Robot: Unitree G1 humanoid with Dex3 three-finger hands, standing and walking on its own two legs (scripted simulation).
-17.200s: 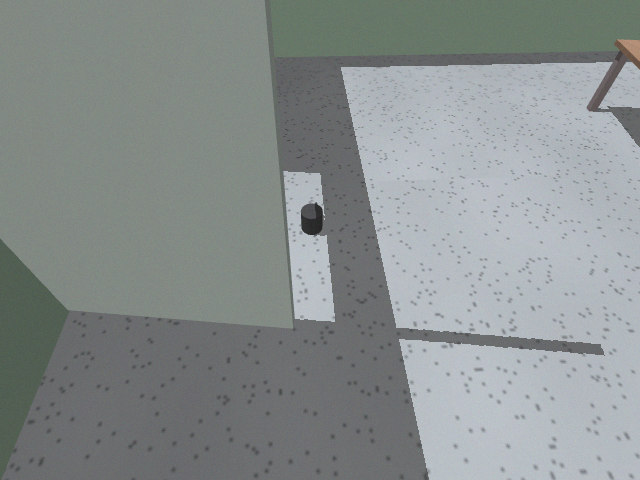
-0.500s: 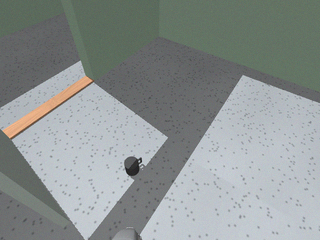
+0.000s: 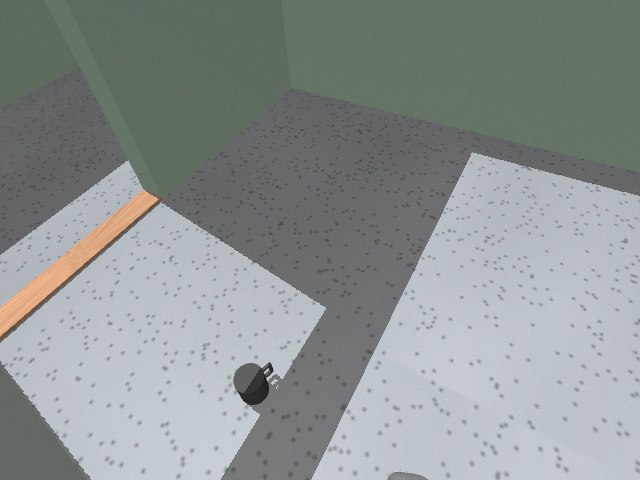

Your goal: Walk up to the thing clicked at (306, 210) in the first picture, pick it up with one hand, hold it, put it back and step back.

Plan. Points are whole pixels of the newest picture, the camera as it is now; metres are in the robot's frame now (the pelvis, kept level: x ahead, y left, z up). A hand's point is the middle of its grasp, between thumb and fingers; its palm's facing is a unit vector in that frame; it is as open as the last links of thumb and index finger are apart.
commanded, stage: walk up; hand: left
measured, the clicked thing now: (256, 380) +0.51 +0.25 -0.70
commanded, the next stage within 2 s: stand in 1.80 s
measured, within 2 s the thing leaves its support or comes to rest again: neither
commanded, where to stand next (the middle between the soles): +0.13 +0.03 m, yaw +0 degrees
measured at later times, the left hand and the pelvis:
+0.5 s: hand out of the picture +0.11 +0.29 -0.15, palm faces +0.00 -0.93 -0.36, open 7.4 cm; pelvis +0.04 +0.02 +0.00, yaw +1 degrees
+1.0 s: hand out of the picture +0.12 +0.29 -0.12, palm faces +0.03 -0.92 -0.39, open 7.4 cm; pelvis +0.06 +0.02 +0.02, yaw +2 degrees
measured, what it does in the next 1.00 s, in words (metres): steps on the spot: left foot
